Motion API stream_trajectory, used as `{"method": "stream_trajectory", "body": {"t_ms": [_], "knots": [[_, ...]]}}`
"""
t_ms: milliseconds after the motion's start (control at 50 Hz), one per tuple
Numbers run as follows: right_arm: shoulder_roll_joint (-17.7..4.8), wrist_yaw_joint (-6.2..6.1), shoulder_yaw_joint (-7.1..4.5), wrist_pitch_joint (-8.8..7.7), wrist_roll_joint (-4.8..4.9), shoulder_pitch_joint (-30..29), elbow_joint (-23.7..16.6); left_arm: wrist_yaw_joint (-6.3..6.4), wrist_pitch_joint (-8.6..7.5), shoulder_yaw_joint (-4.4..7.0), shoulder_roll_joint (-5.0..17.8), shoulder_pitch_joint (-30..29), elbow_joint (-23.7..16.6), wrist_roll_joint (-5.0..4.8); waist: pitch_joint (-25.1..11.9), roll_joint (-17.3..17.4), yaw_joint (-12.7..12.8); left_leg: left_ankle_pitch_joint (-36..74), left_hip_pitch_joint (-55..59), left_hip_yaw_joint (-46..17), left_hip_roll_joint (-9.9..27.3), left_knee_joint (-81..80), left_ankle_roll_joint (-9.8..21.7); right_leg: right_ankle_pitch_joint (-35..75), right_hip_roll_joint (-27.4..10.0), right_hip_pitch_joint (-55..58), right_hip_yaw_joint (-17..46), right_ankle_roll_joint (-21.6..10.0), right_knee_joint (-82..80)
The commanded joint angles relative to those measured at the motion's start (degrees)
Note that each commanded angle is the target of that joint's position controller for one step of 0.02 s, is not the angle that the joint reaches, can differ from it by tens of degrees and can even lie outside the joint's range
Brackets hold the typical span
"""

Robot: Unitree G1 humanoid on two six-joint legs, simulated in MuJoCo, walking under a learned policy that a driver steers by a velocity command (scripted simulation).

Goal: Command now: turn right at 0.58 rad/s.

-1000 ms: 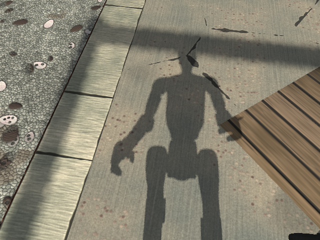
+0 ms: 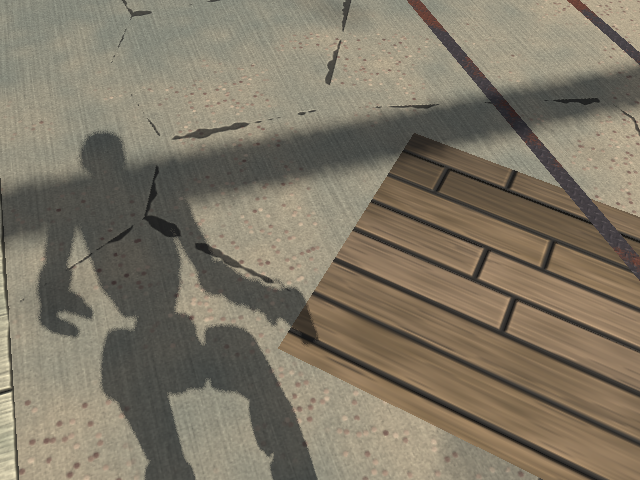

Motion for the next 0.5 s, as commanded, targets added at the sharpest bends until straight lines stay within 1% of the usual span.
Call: {"method": "stream_trajectory", "body": {"t_ms": [20,60,100,160,180,200,220,240,260,280,300,320,340,360,380,400,420,440,460,480,500], "knots": [[-9.03,-0.84,-2.27,0.05,-0.07,0.08,-3.53,-0.18,-0.61,0.15,1.87,-3.89,-5.73,-0.42,-3.80,12.26,-1.65,20.11,12.96,-9.04,13.14,-7.64,11.41,1.00,-2.80,-6.68,-2.20,1.98,-3.40],[-10.54,-0.75,-2.89,0.36,0.12,0.52,-3.36,-0.69,-0.64,-0.33,1.13,-4.89,-6.50,-0.17,-4.94,12.84,-2.28,21.07,14.36,-7.97,14.63,-7.33,11.95,-0.22,-4.37,-3.64,-3.26,2.01,-9.05],[-11.79,-0.21,-3.32,0.49,0.49,-0.19,-3.28,-1.11,-0.71,-0.86,0.31,-5.15,-6.82,0.22,-5.50,13.21,-2.28,22.80,11.55,-6.55,14.97,-7.11,12.32,-2.01,-4.66,2.92,-4.87,1.12,-15.23],[-12.47,0.79,-3.50,0.43,1.48,-0.66,-2.69,-1.42,-0.51,-0.67,1.07,-3.79,-6.13,0.22,-5.85,13.82,-1.79,24.95,10.55,-6.38,15.72,-5.68,12.55,-1.56,-3.50,9.27,-6.85,-0.65,-23.99],[-12.55,0.99,-3.47,0.40,1.98,-1.07,-2.39,-1.52,-0.46,-0.64,0.94,-2.94,-5.67,0.21,-5.77,13.60,-1.12,25.01,10.41,-6.32,15.63,-4.53,12.10,0.73,-3.20,11.53,-7.09,-1.65,-28.81],[-12.29,1.07,-3.29,0.41,2.53,-1.93,-2.14,-1.67,-0.51,-0.62,0.56,-1.11,-4.74,0.25,-5.78,12.98,0.26,24.61,9.45,-5.55,14.91,-2.65,11.00,5.95,-2.62,15.40,-7.78,-3.09,-36.19],[-11.17,1.09,-2.84,0.33,3.02,-1.52,-1.43,-1.72,-0.61,-0.53,0.66,0.69,-3.72,0.40,-5.82,11.86,1.36,22.24,7.09,-4.25,13.62,-0.48,8.75,13.07,-1.86,21.07,-8.19,-4.80,-44.79],[-8.96,1.37,-2.06,-0.15,2.32,1.45,-0.17,-1.40,-0.63,-0.22,2.58,1.31,-3.78,0.60,-7.52,7.61,0.94,14.95,1.62,-1.80,11.38,3.01,4.35,21.69,-5.11,29.83,-3.32,-6.43,-47.17],[-4.35,2.11,-0.28,-0.83,-1.18,2.12,-1.64,-0.50,-0.52,0.48,7.49,2.17,-4.89,1.22,-10.98,-8.41,-0.89,-8.60,-9.56,3.65,5.81,15.64,-1.59,44.45,-19.04,39.61,12.54,-10.76,-44.06],[-5.81,1.62,-0.76,-0.74,-0.39,-1.59,-2.79,-0.85,-1.36,-0.32,5.64,-0.15,-4.94,2.76,-9.53,-11.98,1.34,-23.80,-13.70,0.88,2.30,22.09,-4.31,44.34,-25.79,31.37,16.65,-21.21,-44.57],[-9.41,1.21,-1.79,-0.30,0.59,-3.19,-2.56,-1.30,-2.46,-0.84,3.68,-0.90,-4.74,3.06,-7.69,-7.62,2.65,-23.79,-13.26,-1.72,3.10,27.83,-5.20,39.27,-23.21,28.24,14.63,-22.45,-46.05],[-8.98,1.26,-1.94,0.14,1.15,-2.10,-1.49,-1.40,-3.34,-1.79,1.03,-3.12,-3.47,3.06,-6.79,-6.89,1.13,-21.03,-12.70,-3.19,3.80,28.74,-5.34,35.26,-19.87,27.15,10.16,-19.66,-46.24],[-8.22,1.06,-1.96,0.70,1.16,-0.08,0.38,-1.50,-3.88,-2.01,0.52,-5.13,-2.98,2.76,-5.99,-6.02,0.24,-18.33,-11.77,-3.43,4.01,27.53,-5.67,32.61,-17.49,26.20,7.05,-17.26,-46.42],[-8.26,0.93,-2.02,1.21,0.78,1.01,1.20,-1.47,-4.34,-2.26,-0.09,-6.68,-2.26,2.36,-5.02,-6.25,-0.23,-15.02,-10.07,-3.71,4.00,26.91,-6.33,35.37,-16.86,24.70,5.17,-16.45,-46.32],[-7.54,1.05,-1.83,1.35,0.92,2.21,1.92,-1.31,-4.48,-2.47,-0.50,-7.19,-1.41,2.49,-4.95,-5.97,-0.90,-12.99,-7.39,-3.54,3.56,25.95,-6.70,37.68,-15.82,23.16,2.86,-16.07,-45.96],[-6.99,1.28,-1.53,1.35,1.25,3.26,2.37,-1.12,-4.39,-2.25,-0.22,-6.40,-0.57,2.52,-5.84,-5.81,-0.57,-11.12,-5.88,-2.38,3.06,23.89,-6.65,30.73,-14.93,23.41,1.42,-15.79,-47.07],[-6.88,1.44,-1.30,1.25,1.67,2.25,2.15,-0.91,-4.16,-1.72,1.04,-5.06,0.16,2.35,-5.31,-6.00,0.92,-10.06,-6.44,-1.05,2.55,22.37,-6.21,19.28,-14.95,24.06,1.95,-15.93,-48.91],[-7.58,1.49,-1.29,1.06,2.11,-0.06,1.28,-0.68,-3.88,-0.85,3.45,-3.08,0.93,1.93,-3.53,-6.42,3.04,-10.41,-9.15,0.07,1.88,22.54,-5.44,7.02,-16.18,24.93,4.40,-16.68,-51.50],[-8.39,1.44,-1.41,0.83,2.44,-2.21,0.13,-0.43,-3.78,-0.27,5.04,-1.51,1.73,1.49,-1.37,-6.74,4.34,-11.49,-12.68,-0.16,1.98,22.82,-4.50,-1.74,-18.11,25.95,7.61,-17.32,-53.79],[-8.68,1.40,-1.47,0.54,2.67,-3.69,-0.80,-0.21,-3.95,-0.06,5.24,-0.53,2.41,1.14,0.53,-6.42,4.88,-12.33,-15.92,-1.06,2.60,22.42,-3.49,-6.48,-19.86,27.31,10.02,-17.64,-55.40],[-8.50,1.42,-1.43,0.19,2.74,-4.35,-1.30,-0.05,-4.32,0.05,4.95,0.10,2.96,0.86,1.64,-5.75,5.04,-12.69,-18.31,-1.81,3.22,21.76,-2.56,-8.34,-21.18,29.01,11.28,-17.74,-56.41]]}}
